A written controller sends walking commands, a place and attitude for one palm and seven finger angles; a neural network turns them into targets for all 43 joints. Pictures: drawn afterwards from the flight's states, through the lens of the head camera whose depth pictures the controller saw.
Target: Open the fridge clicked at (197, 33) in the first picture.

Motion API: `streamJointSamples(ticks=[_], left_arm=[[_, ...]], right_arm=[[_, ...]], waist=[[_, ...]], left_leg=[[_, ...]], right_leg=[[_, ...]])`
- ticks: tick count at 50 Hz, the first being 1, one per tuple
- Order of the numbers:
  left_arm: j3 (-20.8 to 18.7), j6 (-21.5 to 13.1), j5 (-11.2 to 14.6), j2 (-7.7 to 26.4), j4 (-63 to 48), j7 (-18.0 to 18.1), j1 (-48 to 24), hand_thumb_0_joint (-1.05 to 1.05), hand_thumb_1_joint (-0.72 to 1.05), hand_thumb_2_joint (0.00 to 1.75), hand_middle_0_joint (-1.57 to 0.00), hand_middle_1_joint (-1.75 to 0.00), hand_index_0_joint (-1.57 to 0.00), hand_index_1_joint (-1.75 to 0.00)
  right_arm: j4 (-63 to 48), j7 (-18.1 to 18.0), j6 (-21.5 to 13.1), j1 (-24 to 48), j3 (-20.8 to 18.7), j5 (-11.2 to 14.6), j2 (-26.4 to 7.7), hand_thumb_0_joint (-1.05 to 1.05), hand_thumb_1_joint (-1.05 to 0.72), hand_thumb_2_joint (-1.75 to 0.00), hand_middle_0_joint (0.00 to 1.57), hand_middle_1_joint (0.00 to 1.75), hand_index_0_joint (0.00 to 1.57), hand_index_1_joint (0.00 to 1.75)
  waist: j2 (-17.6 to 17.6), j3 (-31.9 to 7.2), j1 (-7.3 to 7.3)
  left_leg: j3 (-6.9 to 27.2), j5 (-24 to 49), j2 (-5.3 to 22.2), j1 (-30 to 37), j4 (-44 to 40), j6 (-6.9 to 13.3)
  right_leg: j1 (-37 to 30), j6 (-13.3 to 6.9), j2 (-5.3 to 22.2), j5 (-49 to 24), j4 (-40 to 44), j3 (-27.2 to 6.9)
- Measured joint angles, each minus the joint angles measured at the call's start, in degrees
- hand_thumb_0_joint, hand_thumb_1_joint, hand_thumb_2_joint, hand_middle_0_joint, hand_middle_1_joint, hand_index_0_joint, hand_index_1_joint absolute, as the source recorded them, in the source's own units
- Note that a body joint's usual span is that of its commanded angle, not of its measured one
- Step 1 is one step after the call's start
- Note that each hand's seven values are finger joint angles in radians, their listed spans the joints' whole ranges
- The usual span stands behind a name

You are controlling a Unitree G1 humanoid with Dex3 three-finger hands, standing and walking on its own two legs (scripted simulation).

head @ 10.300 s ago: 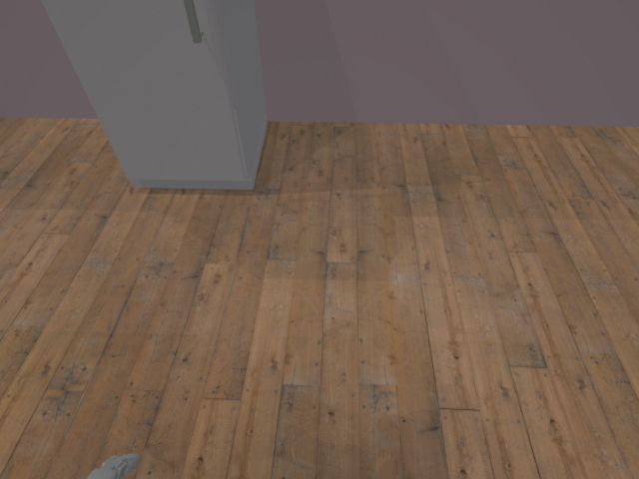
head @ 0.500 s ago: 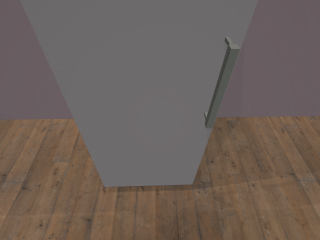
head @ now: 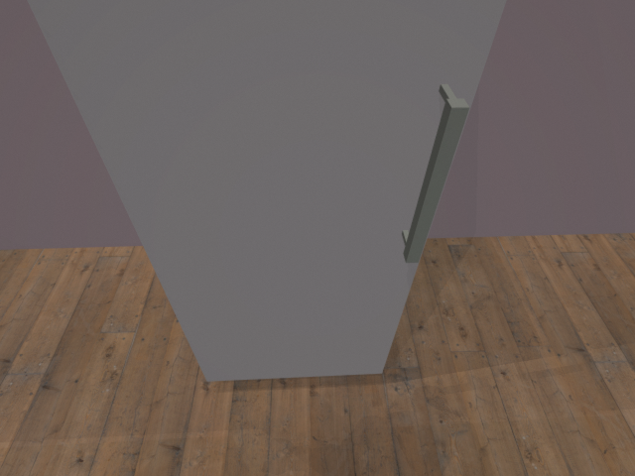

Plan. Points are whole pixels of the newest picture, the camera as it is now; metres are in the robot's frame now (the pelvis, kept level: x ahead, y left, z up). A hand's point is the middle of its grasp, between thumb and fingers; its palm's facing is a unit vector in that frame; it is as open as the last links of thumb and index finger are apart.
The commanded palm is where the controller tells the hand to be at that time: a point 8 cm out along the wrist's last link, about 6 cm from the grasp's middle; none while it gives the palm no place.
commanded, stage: look again from close up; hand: right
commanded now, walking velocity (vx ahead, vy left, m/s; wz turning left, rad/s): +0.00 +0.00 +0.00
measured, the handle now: (426, 185) +0.52 -0.14 +0.10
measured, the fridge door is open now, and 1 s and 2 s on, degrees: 0 0 0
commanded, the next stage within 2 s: raise the hand to about handle height in 1.30 s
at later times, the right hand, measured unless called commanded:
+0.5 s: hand out of the picture +0.06 -0.24 -0.16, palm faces -0.01 +0.95 -0.33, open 7.4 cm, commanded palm none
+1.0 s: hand out of the picture +0.08 -0.24 -0.16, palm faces -0.01 +0.94 -0.33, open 7.4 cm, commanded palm none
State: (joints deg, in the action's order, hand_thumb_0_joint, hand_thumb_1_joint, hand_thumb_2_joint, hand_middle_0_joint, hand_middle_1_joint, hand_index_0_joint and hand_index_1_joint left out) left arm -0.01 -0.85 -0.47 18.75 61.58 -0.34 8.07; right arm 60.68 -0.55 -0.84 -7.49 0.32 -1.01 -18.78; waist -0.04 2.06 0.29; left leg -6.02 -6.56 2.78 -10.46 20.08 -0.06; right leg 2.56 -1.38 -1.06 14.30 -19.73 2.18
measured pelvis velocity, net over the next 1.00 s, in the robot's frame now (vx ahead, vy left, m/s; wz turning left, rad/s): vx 0.01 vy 0.00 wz -0.01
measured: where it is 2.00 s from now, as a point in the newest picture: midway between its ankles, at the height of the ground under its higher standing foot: outside the picture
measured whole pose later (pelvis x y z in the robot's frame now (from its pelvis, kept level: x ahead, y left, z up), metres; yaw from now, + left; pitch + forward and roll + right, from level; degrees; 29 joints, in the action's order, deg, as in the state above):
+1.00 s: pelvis +0.01 +0.00 +0.00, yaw +0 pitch -2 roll +0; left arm 0.4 -0.9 -0.3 18.9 63.6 -0.2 8.9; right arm 62.8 -0.4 -0.8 -8.2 0.4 -0.9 -19.1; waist -0.4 2.3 0.5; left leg -6.5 -6.2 2.5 -9.3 17.9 0.0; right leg 1.4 -1.2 -0.9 13.6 -17.2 1.7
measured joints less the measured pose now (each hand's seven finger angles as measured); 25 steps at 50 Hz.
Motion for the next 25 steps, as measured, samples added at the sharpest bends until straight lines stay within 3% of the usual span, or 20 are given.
streamJointSamples(ticks=[25], left_arm=[[0.28, 0.13, 0.16, 0.1, 2.06, 0.02, 1.62, 0.01, 0.91, 0.89, -0.2, -0.3, -0.21, -0.3]], right_arm=[[2.17, 0.18, 0.36, -1.81, 0.04, 0.03, -0.01, 0.0, -0.91, -0.89, 0.2, 0.3, 0.2, 0.3]], waist=[[-0.4, 0.23, 0.27]], left_leg=[[-0.34, 1.0, 0.02, 0.82, -1.84, 0.03]], right_leg=[[-0.67, 0.06, -0.09, -1.16, 1.84, -0.35]])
